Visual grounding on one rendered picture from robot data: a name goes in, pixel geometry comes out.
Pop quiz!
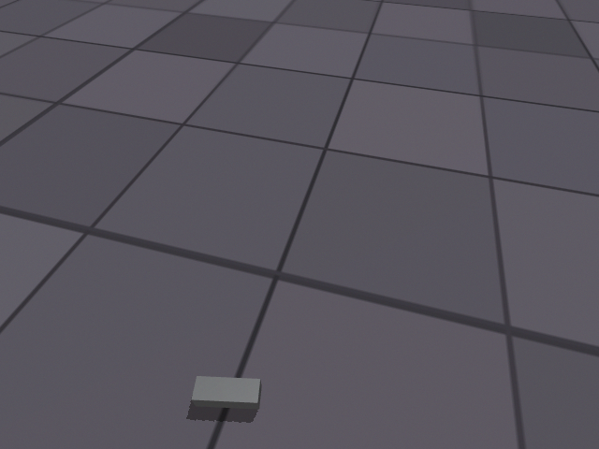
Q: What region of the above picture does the carton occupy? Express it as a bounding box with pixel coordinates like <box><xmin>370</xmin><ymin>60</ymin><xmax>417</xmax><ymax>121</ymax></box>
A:
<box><xmin>191</xmin><ymin>376</ymin><xmax>262</xmax><ymax>410</ymax></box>

